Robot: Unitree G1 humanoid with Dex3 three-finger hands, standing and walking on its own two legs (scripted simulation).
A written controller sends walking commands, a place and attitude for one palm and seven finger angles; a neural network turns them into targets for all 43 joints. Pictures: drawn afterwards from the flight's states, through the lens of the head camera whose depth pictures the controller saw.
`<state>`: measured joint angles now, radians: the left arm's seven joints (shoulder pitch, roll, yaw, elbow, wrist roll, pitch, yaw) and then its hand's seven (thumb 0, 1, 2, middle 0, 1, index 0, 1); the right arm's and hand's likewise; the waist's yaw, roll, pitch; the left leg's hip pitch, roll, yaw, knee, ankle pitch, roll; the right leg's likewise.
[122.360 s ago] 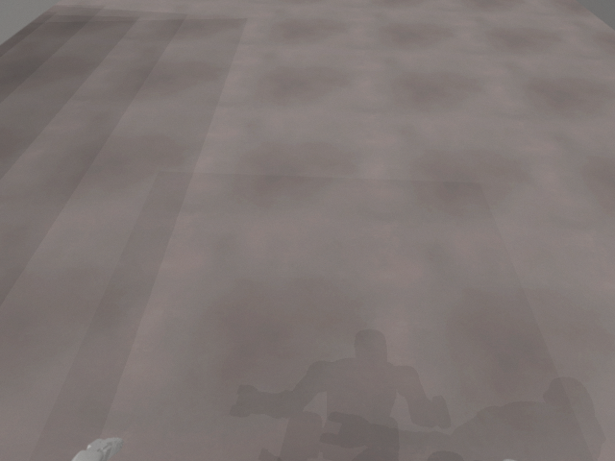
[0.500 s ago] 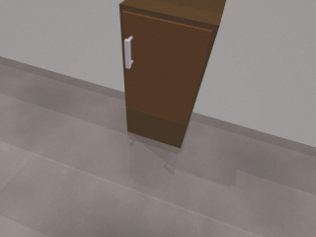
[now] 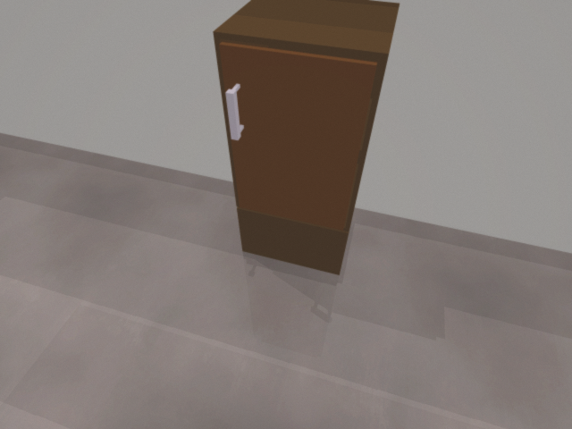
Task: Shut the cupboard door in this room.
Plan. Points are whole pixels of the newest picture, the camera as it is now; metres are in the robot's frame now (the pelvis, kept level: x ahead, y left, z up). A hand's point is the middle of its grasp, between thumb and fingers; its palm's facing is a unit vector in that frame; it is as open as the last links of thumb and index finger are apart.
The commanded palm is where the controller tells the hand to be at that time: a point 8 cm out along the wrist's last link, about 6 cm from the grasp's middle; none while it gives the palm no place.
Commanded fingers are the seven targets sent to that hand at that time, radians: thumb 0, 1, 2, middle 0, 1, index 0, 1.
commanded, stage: let the arm hang, fingers relaxed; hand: left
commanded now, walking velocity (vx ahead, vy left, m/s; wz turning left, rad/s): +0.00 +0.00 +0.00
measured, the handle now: (236, 112) +0.91 +0.18 -0.04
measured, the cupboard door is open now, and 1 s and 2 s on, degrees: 0 0 0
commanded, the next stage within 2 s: look to check the result in 0.26 s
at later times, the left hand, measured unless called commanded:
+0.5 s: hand out of the picture -0.04 +0.17 -0.18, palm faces +0.03 -0.98 -0.19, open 7.4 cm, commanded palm none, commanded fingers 0.00 0.90 0.90 -0.20 -0.30 -0.20 -0.30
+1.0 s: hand out of the picture +0.03 +0.18 -0.17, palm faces +0.00 -0.98 -0.21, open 7.4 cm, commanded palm none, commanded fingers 0.00 0.90 0.90 -0.20 -0.30 -0.20 -0.30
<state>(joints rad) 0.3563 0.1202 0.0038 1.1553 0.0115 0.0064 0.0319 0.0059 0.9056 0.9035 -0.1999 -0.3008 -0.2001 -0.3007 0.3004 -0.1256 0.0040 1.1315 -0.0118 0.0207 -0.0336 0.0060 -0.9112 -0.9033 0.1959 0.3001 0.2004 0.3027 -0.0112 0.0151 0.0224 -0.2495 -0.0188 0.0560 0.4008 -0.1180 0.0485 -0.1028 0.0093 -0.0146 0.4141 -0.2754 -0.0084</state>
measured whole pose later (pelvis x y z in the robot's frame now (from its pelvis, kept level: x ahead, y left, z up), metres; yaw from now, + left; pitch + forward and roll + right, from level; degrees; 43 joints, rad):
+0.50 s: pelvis +0.00 +0.00 +0.00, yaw +0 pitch -2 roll -1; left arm 0.35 0.15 0.01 1.16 0.01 0.00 0.03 0.01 0.90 0.90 -0.20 -0.30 -0.20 -0.30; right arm 0.30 -0.16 -0.01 1.13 -0.01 0.01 -0.04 0.01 -0.91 -0.90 0.19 0.30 0.20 0.30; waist -0.02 0.01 0.04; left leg -0.25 -0.01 0.06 0.40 -0.12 0.04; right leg -0.10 0.02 -0.01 0.41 -0.27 -0.01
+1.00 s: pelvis +0.02 -0.01 +0.00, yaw -1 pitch -2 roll +0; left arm 0.25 0.19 0.01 1.14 0.01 -0.01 0.03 0.01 0.90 0.90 -0.20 -0.30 -0.20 -0.30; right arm 0.21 -0.20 0.00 1.12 -0.01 0.00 -0.03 0.01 -0.91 -0.90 0.20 0.30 0.20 0.30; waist -0.01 0.00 0.05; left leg -0.21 -0.01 0.06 0.38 -0.14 0.04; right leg -0.06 0.02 -0.01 0.36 -0.28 -0.02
